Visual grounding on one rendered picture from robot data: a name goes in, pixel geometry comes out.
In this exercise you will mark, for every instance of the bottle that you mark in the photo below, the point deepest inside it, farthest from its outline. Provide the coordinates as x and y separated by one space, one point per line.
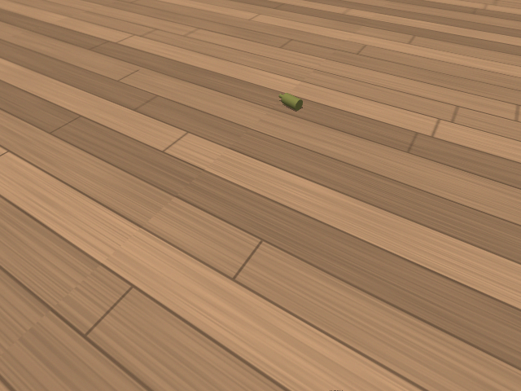
291 101

